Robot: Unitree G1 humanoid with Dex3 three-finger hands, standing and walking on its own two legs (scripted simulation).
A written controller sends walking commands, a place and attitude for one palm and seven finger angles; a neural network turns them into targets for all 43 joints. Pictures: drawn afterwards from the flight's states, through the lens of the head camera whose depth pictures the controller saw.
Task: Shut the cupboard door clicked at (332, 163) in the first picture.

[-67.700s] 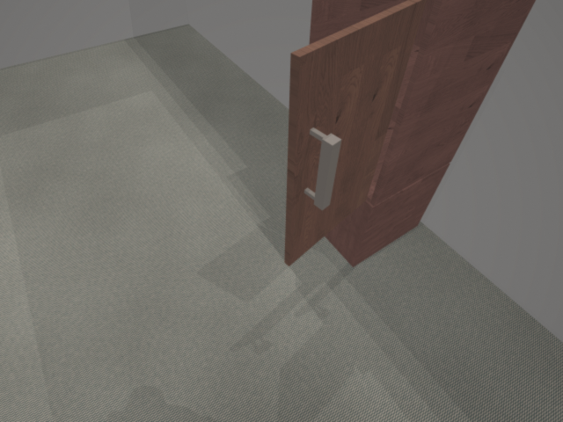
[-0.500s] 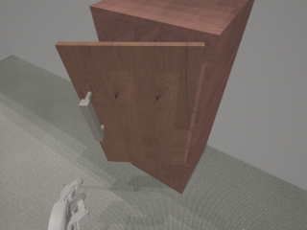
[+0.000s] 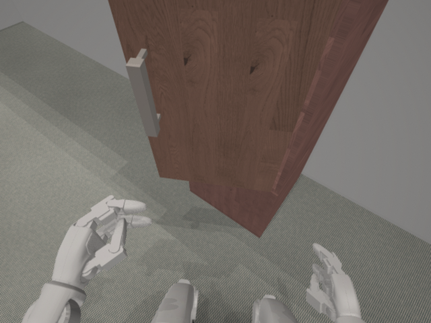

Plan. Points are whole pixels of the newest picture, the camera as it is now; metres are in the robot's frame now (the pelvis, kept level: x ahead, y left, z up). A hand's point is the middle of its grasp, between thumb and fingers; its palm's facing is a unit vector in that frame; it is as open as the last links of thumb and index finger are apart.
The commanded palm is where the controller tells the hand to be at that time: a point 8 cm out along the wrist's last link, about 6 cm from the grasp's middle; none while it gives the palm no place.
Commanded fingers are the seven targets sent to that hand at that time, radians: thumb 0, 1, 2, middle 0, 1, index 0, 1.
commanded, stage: raise the hand and make a fist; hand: left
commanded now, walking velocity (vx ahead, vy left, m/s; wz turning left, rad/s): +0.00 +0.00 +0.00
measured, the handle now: (148, 95) +0.51 +0.19 +0.12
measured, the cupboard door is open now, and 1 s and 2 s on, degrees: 28 28 28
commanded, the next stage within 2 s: bring the fist close to the handle in 1.26 s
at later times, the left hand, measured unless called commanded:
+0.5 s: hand (101, 231) +0.23 +0.20 +0.10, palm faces -0.03 -1.00 -0.04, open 3.2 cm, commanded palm +0.21 +0.25 +0.10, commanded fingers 0.00 0.90 0.90 -1.26 -1.46 -1.26 -1.46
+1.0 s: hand (106, 206) +0.26 +0.19 +0.12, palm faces -0.05 -1.00 -0.04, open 3.1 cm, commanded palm +0.24 +0.24 +0.12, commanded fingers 0.00 0.90 0.90 -1.30 -1.50 -1.30 -1.50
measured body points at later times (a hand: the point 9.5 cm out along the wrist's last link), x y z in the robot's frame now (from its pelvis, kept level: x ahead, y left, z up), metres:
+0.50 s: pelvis +0.02 +0.02 +0.03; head +0.07 +0.03 +0.47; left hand +0.23 +0.25 +0.10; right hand +0.21 -0.21 -0.03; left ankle +0.06 +0.13 -0.63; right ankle +0.04 -0.12 -0.63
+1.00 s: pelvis +0.04 +0.00 +0.04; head +0.07 +0.00 +0.49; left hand +0.26 +0.25 +0.13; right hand +0.20 -0.23 -0.03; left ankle +0.06 +0.13 -0.63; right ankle +0.04 -0.12 -0.63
